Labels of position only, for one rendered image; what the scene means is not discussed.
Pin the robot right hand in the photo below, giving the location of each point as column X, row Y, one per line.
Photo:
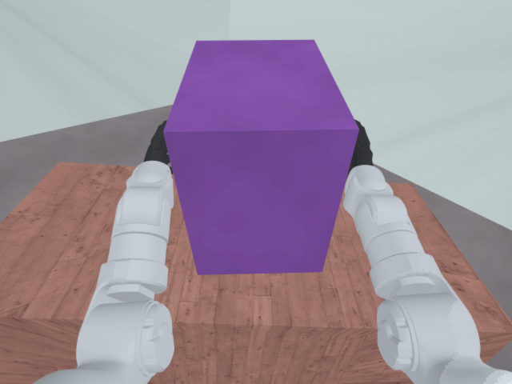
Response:
column 362, row 154

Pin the robot right upper arm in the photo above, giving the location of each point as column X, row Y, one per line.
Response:
column 431, row 338

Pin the right robot forearm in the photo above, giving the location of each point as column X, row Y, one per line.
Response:
column 399, row 264

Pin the left robot forearm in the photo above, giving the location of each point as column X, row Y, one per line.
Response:
column 135, row 269

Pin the pedestal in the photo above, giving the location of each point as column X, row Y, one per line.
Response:
column 284, row 328

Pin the carton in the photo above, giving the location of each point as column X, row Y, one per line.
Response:
column 260, row 141

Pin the robot left hand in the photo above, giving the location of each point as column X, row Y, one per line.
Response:
column 157, row 150

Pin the robot left upper arm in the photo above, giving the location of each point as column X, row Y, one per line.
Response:
column 121, row 343

